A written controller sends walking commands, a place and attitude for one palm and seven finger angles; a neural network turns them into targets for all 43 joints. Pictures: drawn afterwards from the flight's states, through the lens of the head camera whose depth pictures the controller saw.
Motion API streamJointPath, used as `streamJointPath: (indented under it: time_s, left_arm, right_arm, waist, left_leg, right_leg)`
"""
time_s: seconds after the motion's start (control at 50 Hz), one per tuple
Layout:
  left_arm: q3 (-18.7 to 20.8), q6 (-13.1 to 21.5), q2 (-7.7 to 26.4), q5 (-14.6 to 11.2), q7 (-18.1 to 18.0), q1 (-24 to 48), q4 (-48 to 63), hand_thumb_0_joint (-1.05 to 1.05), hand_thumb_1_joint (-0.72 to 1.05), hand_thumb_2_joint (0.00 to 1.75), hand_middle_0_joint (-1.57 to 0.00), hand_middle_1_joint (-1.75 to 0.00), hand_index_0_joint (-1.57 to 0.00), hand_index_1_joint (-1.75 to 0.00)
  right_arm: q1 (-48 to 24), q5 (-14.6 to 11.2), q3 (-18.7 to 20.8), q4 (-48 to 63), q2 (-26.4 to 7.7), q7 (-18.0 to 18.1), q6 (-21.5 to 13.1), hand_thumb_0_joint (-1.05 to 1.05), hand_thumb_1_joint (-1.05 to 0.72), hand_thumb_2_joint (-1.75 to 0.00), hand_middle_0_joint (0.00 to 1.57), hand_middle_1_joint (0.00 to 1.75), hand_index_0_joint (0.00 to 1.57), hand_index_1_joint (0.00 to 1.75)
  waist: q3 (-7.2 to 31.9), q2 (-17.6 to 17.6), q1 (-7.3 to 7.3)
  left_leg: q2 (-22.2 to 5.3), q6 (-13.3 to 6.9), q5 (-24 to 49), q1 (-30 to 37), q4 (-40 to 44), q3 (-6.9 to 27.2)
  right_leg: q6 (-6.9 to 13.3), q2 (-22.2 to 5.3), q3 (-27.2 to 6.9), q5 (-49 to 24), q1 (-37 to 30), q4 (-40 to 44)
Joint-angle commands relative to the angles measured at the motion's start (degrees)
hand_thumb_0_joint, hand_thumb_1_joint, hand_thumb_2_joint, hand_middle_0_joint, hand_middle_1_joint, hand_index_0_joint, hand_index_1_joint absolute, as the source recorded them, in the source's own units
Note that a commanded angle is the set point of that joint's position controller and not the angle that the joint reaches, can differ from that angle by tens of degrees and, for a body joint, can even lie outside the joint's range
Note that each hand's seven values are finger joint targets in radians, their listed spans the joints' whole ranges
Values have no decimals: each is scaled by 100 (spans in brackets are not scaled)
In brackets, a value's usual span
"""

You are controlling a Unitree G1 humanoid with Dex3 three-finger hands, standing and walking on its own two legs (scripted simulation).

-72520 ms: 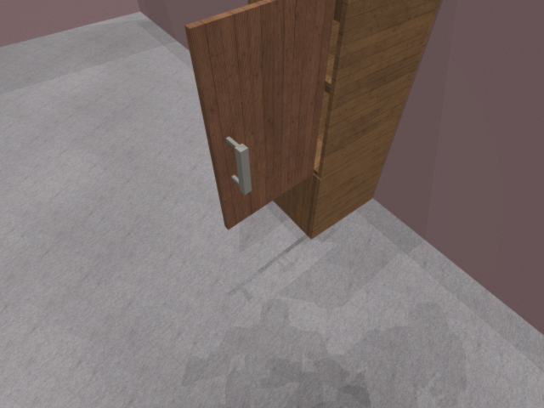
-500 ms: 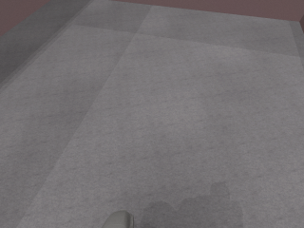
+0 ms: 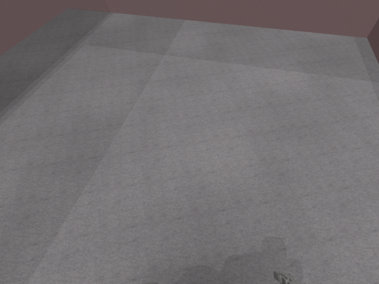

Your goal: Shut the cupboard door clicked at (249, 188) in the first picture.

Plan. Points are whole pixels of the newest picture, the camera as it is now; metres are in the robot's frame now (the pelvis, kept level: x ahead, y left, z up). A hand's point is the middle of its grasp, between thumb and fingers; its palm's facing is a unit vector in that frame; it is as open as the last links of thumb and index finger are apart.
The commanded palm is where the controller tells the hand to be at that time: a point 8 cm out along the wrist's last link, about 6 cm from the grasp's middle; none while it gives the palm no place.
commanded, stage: turn to face it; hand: left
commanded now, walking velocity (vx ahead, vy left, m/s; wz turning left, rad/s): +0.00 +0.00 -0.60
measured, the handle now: out of the picture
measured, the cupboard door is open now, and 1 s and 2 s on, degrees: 4 4 4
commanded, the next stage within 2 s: none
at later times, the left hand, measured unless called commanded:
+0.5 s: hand (124, 247) +0.21 +0.20 -0.14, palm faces -0.27 -0.93 -0.25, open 7.4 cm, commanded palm none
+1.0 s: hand (153, 250) +0.21 +0.13 -0.16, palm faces -0.54 -0.82 -0.19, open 7.4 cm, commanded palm none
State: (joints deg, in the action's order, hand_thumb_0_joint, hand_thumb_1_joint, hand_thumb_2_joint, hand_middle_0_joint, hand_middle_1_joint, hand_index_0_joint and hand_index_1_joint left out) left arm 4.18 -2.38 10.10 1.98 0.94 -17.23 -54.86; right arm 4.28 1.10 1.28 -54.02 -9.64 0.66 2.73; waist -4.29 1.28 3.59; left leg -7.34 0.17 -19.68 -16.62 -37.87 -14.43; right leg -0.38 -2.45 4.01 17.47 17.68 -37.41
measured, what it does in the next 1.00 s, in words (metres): steps on the spot, turning right: left foot, then right foot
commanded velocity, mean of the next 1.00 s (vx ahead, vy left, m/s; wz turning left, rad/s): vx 0.00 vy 0.00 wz -0.60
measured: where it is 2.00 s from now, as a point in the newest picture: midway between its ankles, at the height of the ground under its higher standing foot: outside the picture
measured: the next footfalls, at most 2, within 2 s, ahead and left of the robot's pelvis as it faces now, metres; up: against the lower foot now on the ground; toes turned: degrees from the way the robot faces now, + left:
left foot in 0.30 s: +0.09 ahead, +0.14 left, +0.00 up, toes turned -9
right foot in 0.62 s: +0.01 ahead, -0.12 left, +0.00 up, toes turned -27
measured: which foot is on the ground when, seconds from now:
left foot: down 0.00-0.00, up 0.02-0.28, down 0.30-0.62, up 0.64-0.98, down 1.00-1.00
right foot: down 0.00-0.30, up 0.32-0.60, down 0.62-1.00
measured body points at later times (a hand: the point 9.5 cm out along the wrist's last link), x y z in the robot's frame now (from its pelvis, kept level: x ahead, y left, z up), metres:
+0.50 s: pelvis +0.03 +0.02 +0.02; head +0.08 +0.02 +0.46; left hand +0.22 +0.25 -0.12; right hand +0.01 -0.25 -0.12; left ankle +0.05 +0.14 -0.72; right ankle -0.03 -0.10 -0.67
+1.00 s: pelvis +0.04 +0.01 +0.01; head +0.09 +0.00 +0.45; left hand +0.24 +0.17 -0.15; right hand -0.02 -0.27 -0.12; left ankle +0.12 +0.11 -0.73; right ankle -0.02 -0.11 -0.72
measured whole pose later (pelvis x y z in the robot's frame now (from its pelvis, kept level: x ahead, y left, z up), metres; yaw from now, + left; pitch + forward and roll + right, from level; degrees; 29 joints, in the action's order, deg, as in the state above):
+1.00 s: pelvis +0.04 +0.01 +0.01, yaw -35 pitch +2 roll -1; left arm 3.5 -3.7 12.3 1.4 0.9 -11.6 -50.1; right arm 9.0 0.5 1.8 -49.1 -13.6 1.4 1.2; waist -3.8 -1.3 0.5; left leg -2.4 2.1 -17.4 -18.5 -32.8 -1.6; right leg -0.2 3.5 -7.1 17.1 19.9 -34.5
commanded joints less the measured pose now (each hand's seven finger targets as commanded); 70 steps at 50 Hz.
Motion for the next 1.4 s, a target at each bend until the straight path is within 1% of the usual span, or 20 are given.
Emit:
streamJointPath:
  time_s: [0.0,0.08,0.24,0.28,0.3,0.4,0.5,0.56,0.6,0.62,0.72,0.92,0.94,0.96,0.98,1.08,1.22,1.28,1.32,1.38]
  left_arm:
    - [311,172,1450,-6,-144,-626,326,0,90,90,-20,-30,-20,-30]
    - [295,148,1115,-23,-245,58,477,0,90,90,-20,-30,-20,-30]
    - [325,32,1287,-82,-162,580,593,0,90,90,-20,-30,-20,-30]
    - [198,-7,758,-161,-65,590,860,0,90,90,-20,-30,-20,-30]
    - [183,13,905,-107,-28,734,993,0,90,90,-20,-30,-20,-30]
    - [147,-108,810,-98,118,1024,951,0,90,90,-20,-30,-20,-30]
    - [80,-81,776,-99,150,1234,1100,0,90,90,-20,-30,-20,-30]
    - [135,2,991,-82,124,717,996,0,90,90,-20,-30,-20,-30]
    - [332,117,1989,-20,-10,15,781,0,90,90,-20,-30,-20,-30]
    - [312,96,2055,-109,-68,-140,747,0,90,90,-20,-30,-20,-30]
    - [203,84,1440,-69,-170,939,1082,0,90,90,-20,-30,-20,-30]
    - [278,15,1454,-75,-113,950,1007,0,90,90,-20,-30,-20,-30]
    - [235,-11,1232,-113,-96,937,1054,0,90,90,-20,-30,-20,-30]
    - [161,-26,886,-158,-39,717,1124,0,90,90,-20,-30,-20,-30]
    - [145,7,918,-125,4,814,1239,0,90,90,-20,-30,-20,-30]
    - [199,-116,852,-94,151,866,966,0,90,90,-20,-30,-20,-30]
    - [120,-70,714,-90,185,1074,1040,0,90,90,-20,-30,-20,-30]
    - [178,11,935,-79,150,486,870,0,90,90,-20,-30,-20,-30]
    - [356,130,1951,-29,3,-120,664,0,90,90,-20,-30,-20,-30]
    - [307,77,1670,-73,-156,356,787,0,90,90,-20,-30,-20,-30]
  right_arm:
    - [-249,-52,275,740,-568,59,-37,0,-90,-90,20,30,20,30]
    - [-8,-47,269,599,-674,75,-123,0,-90,-90,20,30,20,30]
    - [835,-93,218,456,-733,147,-241,0,-90,-90,20,30,20,30]
    - [1169,45,354,482,-1615,176,-331,0,-90,-90,20,30,20,30]
    - [1273,77,360,559,-1777,202,-292,0,-90,-90,20,30,20,30]
    - [825,121,276,634,-1472,215,-308,0,-90,-90,20,30,20,30]
    - [1099,91,371,532,-1634,136,-256,0,-90,-90,20,30,20,30]
    - [906,33,417,591,-1658,80,-228,0,-90,-90,20,30,20,30]
    - [572,-45,266,989,-990,27,-211,0,-90,-90,20,30,20,30]
    - [453,-36,234,1007,-1150,103,-116,0,-90,-90,20,30,20,30]
    - [641,-20,238,726,-1022,71,-70,0,-90,-90,20,30,20,30]
    - [1049,-93,241,716,-923,119,-215,0,-90,-90,20,30,20,30]
    - [1209,-65,271,656,-1137,145,-284,0,-90,-90,20,30,20,30]
    - [1227,8,368,703,-1665,151,-320,0,-90,-90,20,30,20,30]
    - [1373,50,386,801,-1917,184,-299,0,-90,-90,20,30,20,30]
    - [674,95,274,888,-1415,212,-313,0,-90,-90,20,30,20,30]
    - [1005,80,409,615,-1615,128,-256,0,-90,-90,20,30,20,30]
    - [798,27,454,631,-1643,76,-219,0,-90,-90,20,30,20,30]
    - [430,-44,285,1050,-939,24,-199,0,-90,-90,20,30,20,30]
    - [245,-34,282,999,-1176,138,-104,0,-90,-90,20,30,20,30]
  waist:
    - [493,-1681,175]
    - [935,-1080,-158]
    - [865,-877,-464]
    - [846,1492,-517]
    - [696,1369,-600]
    - [482,883,-360]
    - [659,1135,-545]
    - [772,791,-223]
    - [957,-1865,139]
    - [920,-1474,218]
    - [792,-1037,-363]
    - [848,-939,-566]
    - [961,-388,-613]
    - [992,1215,-565]
    - [912,1565,-650]
    - [536,861,-359]
    - [722,1177,-550]
    - [818,800,-209]
    - [822,-1921,143]
    - [648,-1774,-49]
  left_leg:
    - [558,193,-1721,-1381,-2186,1019]
    - [411,299,-716,-1624,-2440,1490]
    - [659,287,640,493,1205,1268]
    - [-1337,-495,1614,1412,2204,3208]
    - [-1998,-1054,2000,929,2207,3614]
    - [-1176,-837,3774,1059,1608,1795]
    - [-1212,-669,3603,1085,1323,1286]
    - [-1036,-236,2901,517,458,930]
    - [283,433,-1575,-1788,-1828,372]
    - [226,413,-1707,-1845,-2633,1219]
    - [166,509,-436,-1443,-2552,1389]
    - [601,351,377,302,772,1313]
    - [195,202,588,1052,1622,1695]
    - [-1137,-266,956,1617,2079,3008]
    - [-2086,-902,1620,1290,2206,3666]
    - [-1192,-780,3017,879,1714,1731]
    - [-1297,-681,3005,1069,1327,1149]
    - [-1056,-191,2307,446,387,714]
    - [242,437,-1701,-1856,-1906,397]
    - [71,417,-1107,-2204,-3039,1551]
  right_leg:
    - [1314,-1813,-3078,-2573,-707,2122]
    - [1199,-1197,-2155,-2949,-1372,1510]
    - [667,-638,-2177,-2542,-326,933]
    - [24,567,-984,608,1217,-619]
    - [-84,480,-636,1796,1242,-1761]
    - [-232,138,-329,1163,1222,-2136]
    - [-87,316,105,719,333,-666]
    - [60,300,98,-676,-931,1010]
    - [969,-1846,-2530,-3812,-2410,1641]
    - [1366,-2088,-2650,-3934,-1907,1650]
    - [1102,-1077,-1660,-2979,-1030,1522]
    - [762,-695,-2475,-1956,-143,1111]
    - [450,-250,-2173,-1316,481,696]
    - [94,560,-1348,421,1383,-411]
    - [-85,572,-645,1861,1568,-1719]
    - [-282,123,-415,1043,1397,-2766]
    - [-151,250,145,767,458,-661]
    - [36,285,197,-615,-836,1066]
    - [1005,-1850,-2604,-3545,-2102,1736]
    - [1334,-1555,-2557,-2704,-1449,1724]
